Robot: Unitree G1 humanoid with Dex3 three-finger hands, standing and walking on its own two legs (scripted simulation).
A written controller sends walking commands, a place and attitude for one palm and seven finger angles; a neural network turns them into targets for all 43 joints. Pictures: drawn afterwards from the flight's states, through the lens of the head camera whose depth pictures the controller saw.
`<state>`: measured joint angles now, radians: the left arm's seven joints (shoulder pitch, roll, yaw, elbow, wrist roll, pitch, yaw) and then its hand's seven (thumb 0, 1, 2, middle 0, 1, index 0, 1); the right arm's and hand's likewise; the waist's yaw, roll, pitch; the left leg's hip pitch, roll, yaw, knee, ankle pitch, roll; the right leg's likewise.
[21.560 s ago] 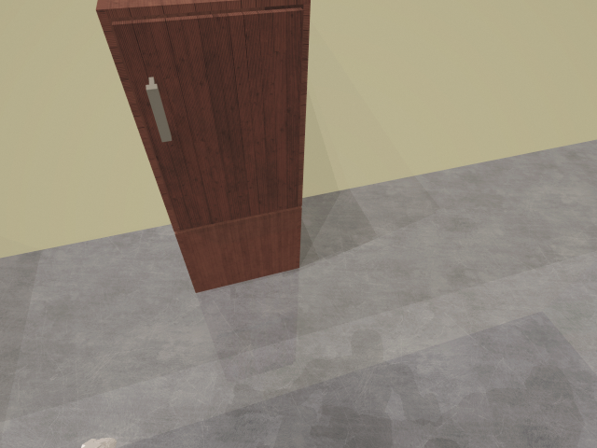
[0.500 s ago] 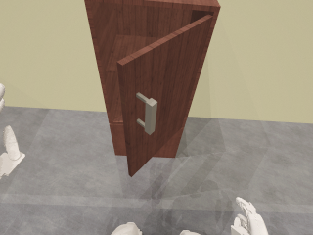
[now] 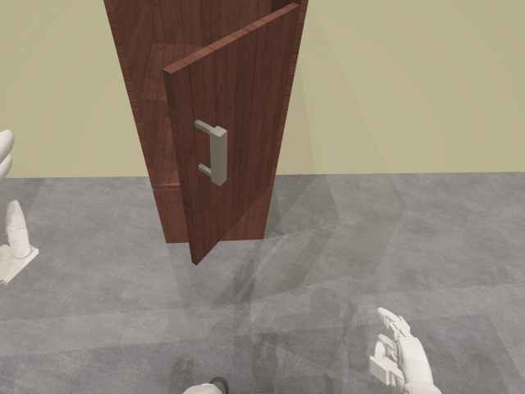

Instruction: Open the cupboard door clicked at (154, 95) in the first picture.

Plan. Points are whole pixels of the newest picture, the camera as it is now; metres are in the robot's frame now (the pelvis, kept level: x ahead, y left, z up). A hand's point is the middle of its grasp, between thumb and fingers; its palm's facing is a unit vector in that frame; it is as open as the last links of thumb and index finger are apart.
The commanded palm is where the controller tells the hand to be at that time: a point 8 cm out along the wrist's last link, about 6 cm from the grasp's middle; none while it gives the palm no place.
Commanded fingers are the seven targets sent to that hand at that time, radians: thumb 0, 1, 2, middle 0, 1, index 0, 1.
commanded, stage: stop stepping back and stand still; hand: left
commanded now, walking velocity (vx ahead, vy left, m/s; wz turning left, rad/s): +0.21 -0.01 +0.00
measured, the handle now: (210, 153) +0.51 +0.13 +0.05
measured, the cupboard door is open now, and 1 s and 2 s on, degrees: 50 50 50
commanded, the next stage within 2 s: let the arm hang, fingers relaxed in 1.24 s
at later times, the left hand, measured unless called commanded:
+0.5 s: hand out of the picture +0.07 +0.26 +0.17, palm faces +0.52 -0.73 -0.45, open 7.4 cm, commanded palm +0.01 +0.29 +0.18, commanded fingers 0.00 0.90 0.90 -0.20 -0.30 -0.20 -0.30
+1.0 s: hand out of the picture +0.07 +0.27 +0.17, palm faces +0.53 -0.71 -0.47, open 7.4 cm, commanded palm +0.01 +0.30 +0.18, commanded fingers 0.00 0.90 0.90 -0.20 -0.30 -0.20 -0.30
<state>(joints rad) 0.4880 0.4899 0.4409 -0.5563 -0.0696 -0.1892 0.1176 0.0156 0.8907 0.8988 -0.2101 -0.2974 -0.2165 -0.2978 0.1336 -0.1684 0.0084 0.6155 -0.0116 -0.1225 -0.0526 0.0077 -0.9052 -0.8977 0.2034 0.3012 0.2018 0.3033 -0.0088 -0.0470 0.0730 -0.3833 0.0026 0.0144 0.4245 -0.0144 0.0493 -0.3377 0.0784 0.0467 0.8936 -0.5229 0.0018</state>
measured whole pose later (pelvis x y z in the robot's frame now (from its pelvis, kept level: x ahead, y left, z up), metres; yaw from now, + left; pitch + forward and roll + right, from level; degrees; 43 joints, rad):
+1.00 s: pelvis -0.10 -0.01 +0.00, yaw +6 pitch -2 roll +0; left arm 0.52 0.38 0.41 -0.44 -0.02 -0.21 0.15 0.01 0.89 0.90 -0.21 -0.30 -0.21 -0.30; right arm 0.20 -0.20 0.00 0.62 0.00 -0.15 -0.06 0.01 -0.91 -0.90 0.20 0.30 0.20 0.30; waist 0.01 0.01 0.04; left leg -0.26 0.05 0.06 0.53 -0.23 -0.02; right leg -0.24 0.03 -0.10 0.52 -0.26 -0.07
